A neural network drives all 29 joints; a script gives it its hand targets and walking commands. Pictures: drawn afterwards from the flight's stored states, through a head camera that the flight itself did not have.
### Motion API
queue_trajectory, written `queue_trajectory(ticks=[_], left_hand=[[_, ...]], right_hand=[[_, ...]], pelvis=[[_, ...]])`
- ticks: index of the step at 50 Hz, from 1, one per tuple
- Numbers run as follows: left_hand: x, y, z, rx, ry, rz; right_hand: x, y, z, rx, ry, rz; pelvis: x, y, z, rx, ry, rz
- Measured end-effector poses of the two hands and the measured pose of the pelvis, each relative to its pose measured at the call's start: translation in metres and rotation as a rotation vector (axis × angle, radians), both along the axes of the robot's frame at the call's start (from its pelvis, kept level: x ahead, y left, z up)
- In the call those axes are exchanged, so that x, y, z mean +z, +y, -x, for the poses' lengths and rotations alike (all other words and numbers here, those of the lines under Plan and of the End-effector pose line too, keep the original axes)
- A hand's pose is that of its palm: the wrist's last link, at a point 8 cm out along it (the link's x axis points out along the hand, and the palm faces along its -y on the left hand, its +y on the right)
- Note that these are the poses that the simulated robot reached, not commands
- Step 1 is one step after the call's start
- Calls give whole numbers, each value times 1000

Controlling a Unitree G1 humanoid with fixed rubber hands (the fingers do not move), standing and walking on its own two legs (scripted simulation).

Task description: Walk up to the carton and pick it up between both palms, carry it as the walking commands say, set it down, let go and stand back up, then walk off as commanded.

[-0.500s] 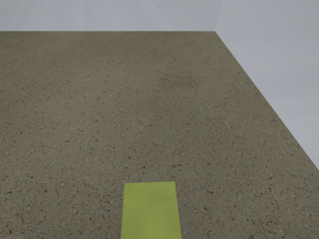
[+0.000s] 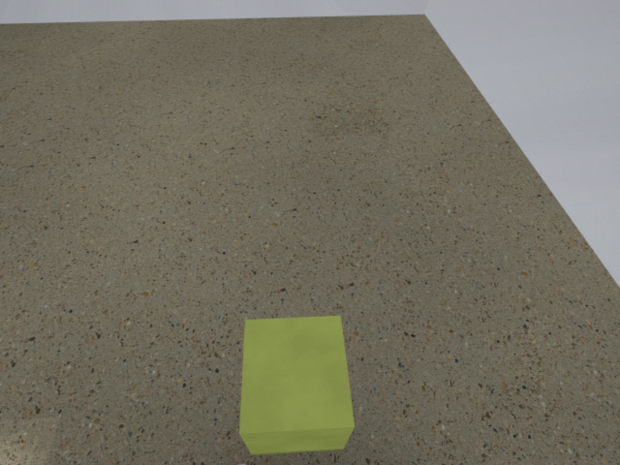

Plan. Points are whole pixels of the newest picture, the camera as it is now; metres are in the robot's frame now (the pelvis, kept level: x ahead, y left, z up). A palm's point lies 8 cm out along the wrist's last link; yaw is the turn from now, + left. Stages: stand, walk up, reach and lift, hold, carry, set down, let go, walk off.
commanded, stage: walk up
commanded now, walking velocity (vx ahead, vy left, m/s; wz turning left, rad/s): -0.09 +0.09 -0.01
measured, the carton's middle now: (295, 386) +0.40 +0.02 -0.62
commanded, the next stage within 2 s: stand in 1.14 s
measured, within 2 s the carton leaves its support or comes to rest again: neither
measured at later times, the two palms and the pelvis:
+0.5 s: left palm out of the picture -0.03 +0.25 -0.14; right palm out of the picture -0.02 -0.17 -0.12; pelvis +0.00 +0.04 +0.02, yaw +0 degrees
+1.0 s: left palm out of the picture +0.00 +0.23 -0.14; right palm out of the picture -0.01 -0.18 -0.14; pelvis +0.02 +0.03 +0.01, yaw +1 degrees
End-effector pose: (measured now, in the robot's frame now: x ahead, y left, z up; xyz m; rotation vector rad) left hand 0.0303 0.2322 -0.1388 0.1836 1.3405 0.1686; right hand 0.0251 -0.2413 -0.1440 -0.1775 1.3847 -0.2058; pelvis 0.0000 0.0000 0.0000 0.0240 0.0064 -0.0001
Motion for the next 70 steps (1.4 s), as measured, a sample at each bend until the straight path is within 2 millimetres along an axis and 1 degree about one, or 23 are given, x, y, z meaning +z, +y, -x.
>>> queue_trajectory(ticks=[3,5,7,9,11,14,17,24,27,30,33,36,44,48,53,60,70], left_hand=[[7,3,21,34,8,-20],[9,6,33,43,29,-20],[8,8,41,44,48,-8],[4,11,45,50,52,14],[-3,15,47,58,46,40],[-3,18,49,78,24,75],[-5,18,52,79,29,100],[-6,17,59,55,93,107],[-5,15,60,54,111,106],[-3,12,58,52,120,103],[-1,8,55,50,126,98],[0,5,50,53,120,92],[-1,-3,33,59,90,83],[-2,-4,29,64,85,80],[-3,-8,30,71,90,85],[-2,-12,39,84,113,90],[-1,-15,48,80,139,102]], right_hand=[[6,-3,-14,41,-33,-8],[10,-1,-22,36,-79,-17],[13,6,-25,34,-113,-23],[13,17,-23,42,-126,-23],[11,31,-16,48,-119,-21],[17,53,1,47,-86,-38],[21,59,17,23,-52,-27],[20,72,46,-29,-2,-55],[18,78,57,-45,34,-76],[15,82,62,-52,65,-94],[13,84,63,-58,81,-106],[10,84,60,-59,83,-114],[5,74,42,-43,58,-104],[6,67,33,-33,45,-90],[7,63,30,-25,52,-83],[8,62,32,-22,70,-86],[8,66,43,-27,99,-95]], pelvis=[[5,3,6,6,6,-18],[8,7,9,3,13,-12],[9,12,10,3,20,3],[7,19,12,7,18,22],[5,26,14,20,10,37],[10,32,14,8,-4,25],[13,36,11,1,-14,23],[15,40,6,-8,-28,21],[15,39,2,-3,-27,21],[15,38,-1,-3,-23,21],[14,36,-6,-4,-19,22],[14,35,-10,0,-20,23],[12,30,-20,7,-32,26],[11,27,-22,9,-35,26],[11,24,-23,12,-36,27],[12,22,-22,15,-35,28],[13,22,-20,13,-38,28]])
